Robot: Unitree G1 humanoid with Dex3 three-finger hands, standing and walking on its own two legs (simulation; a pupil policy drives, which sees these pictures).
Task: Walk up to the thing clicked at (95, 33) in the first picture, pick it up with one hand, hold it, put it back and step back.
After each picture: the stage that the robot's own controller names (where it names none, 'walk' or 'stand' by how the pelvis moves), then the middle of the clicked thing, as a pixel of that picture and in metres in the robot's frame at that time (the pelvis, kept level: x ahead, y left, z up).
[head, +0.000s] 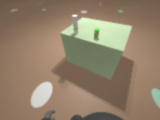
stand; (96, 33) +1.11 +0.03 -0.07
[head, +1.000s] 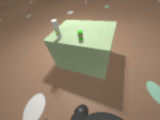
walk; (80, 35) +0.97 +0.29 -0.06
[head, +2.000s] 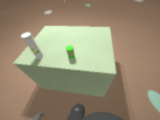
walk; (70, 52) +0.57 +0.27 -0.03
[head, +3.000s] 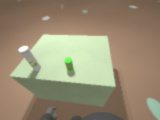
stand; (69, 64) +0.49 +0.26 -0.07
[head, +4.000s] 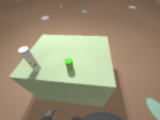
stand; (69, 64) +0.48 +0.25 -0.07
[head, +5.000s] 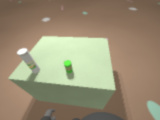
stand; (68, 66) +0.47 +0.26 -0.07
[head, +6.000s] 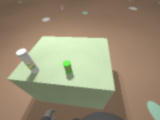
stand; (67, 67) +0.46 +0.26 -0.07
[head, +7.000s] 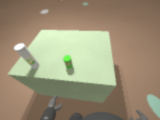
rise first; (68, 62) +0.48 +0.26 -0.07
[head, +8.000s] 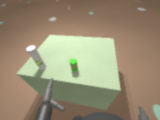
rise first; (73, 65) +0.48 +0.24 -0.07
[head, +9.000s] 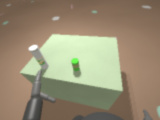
go down; (75, 64) +0.48 +0.24 -0.07
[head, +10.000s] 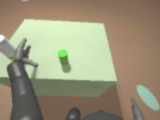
go down; (63, 57) +0.47 +0.23 -0.02
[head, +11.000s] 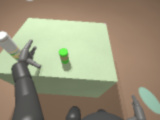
close in; (64, 56) +0.48 +0.23 -0.01
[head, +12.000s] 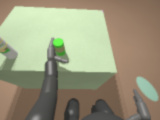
close; (59, 47) +0.51 +0.22 +0.03
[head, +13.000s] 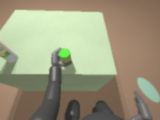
lift; (66, 57) +0.44 +0.17 +0.02
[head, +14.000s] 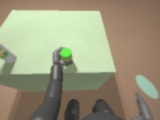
lift; (67, 57) +0.44 +0.16 +0.02
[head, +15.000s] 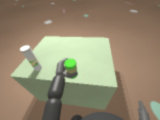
lift; (71, 69) +0.32 +0.16 +0.12
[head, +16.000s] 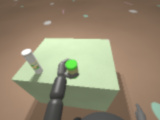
hold; (72, 69) +0.32 +0.16 +0.12
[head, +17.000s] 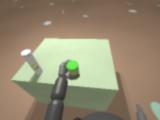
hold; (73, 70) +0.32 +0.15 +0.11
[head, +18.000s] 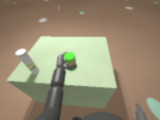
crouch; (70, 62) +0.38 +0.17 +0.12
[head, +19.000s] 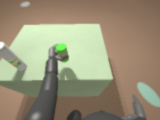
lower; (62, 53) +0.46 +0.20 +0.07
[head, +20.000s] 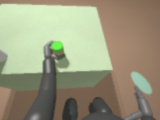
lower; (58, 51) +0.48 +0.19 +0.03
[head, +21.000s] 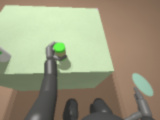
lower; (60, 52) +0.47 +0.19 +0.03
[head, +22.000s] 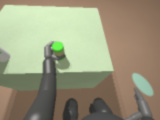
lower; (59, 51) +0.47 +0.20 +0.03
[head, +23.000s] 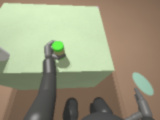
lower; (59, 50) +0.48 +0.20 +0.03
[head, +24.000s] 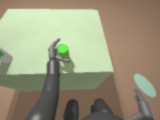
withdraw; (64, 53) +0.47 +0.17 +0.02
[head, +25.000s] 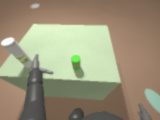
sink last; (76, 63) +0.44 +0.15 -0.02
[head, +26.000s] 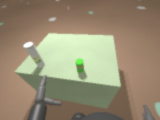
stand; (79, 65) +0.47 +0.17 -0.03
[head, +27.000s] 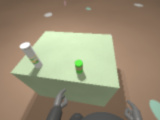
stand; (79, 66) +0.45 +0.16 -0.06
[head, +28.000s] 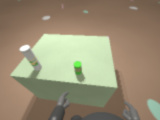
stand; (77, 68) +0.45 +0.17 -0.07
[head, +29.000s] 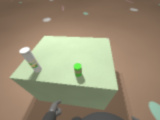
stand; (78, 70) +0.44 +0.16 -0.06
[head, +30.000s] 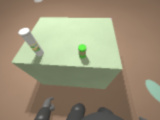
walk; (82, 51) +0.55 +0.13 -0.05
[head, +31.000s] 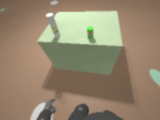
walk; (90, 33) +0.84 +0.12 -0.05
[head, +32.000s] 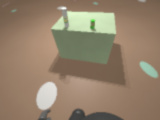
stand; (92, 24) +1.21 +0.12 -0.04
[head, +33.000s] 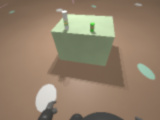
stand; (92, 27) +1.21 +0.11 -0.06
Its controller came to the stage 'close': yes
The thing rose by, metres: 0.20
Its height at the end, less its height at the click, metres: +0.00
